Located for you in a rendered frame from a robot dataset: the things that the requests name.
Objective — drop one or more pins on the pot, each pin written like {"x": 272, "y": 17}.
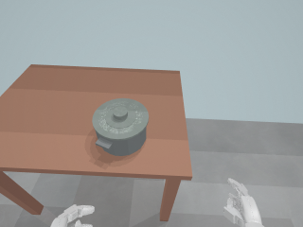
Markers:
{"x": 122, "y": 147}

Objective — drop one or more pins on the table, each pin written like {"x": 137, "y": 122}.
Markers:
{"x": 46, "y": 126}

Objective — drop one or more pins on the robot right hand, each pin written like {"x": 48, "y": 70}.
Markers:
{"x": 245, "y": 209}

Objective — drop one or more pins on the lid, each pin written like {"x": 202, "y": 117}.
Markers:
{"x": 110, "y": 128}

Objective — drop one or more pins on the knob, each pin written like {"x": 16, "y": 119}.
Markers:
{"x": 120, "y": 113}

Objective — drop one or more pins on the robot left hand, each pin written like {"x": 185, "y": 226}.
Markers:
{"x": 71, "y": 213}

